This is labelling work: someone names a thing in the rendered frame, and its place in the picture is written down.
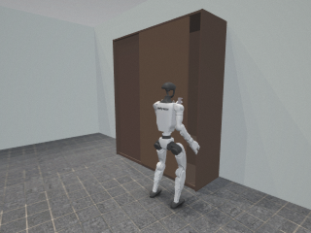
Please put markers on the wardrobe door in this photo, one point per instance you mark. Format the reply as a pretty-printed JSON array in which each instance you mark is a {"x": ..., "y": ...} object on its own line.
[
  {"x": 164, "y": 56},
  {"x": 128, "y": 96}
]

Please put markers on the robot right upper arm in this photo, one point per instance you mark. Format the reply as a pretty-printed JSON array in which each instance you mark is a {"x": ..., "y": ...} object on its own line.
[{"x": 179, "y": 109}]

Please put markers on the robot left upper arm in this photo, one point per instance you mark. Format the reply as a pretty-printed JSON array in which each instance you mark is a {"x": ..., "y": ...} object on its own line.
[{"x": 155, "y": 105}]

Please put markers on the humanoid robot torso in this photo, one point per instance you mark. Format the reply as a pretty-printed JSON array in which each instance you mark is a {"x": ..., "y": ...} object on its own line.
[{"x": 166, "y": 123}]

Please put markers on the right robot hand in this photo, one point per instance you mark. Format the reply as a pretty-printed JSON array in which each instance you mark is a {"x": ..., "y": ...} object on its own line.
[{"x": 195, "y": 147}]

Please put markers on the right robot forearm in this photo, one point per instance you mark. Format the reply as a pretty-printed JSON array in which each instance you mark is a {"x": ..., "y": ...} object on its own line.
[{"x": 186, "y": 135}]

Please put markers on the handle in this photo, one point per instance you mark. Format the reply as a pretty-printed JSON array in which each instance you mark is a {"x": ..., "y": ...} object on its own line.
[{"x": 180, "y": 100}]

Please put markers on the robot left thigh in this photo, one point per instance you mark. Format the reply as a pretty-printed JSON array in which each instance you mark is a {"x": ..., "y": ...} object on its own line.
[{"x": 161, "y": 153}]

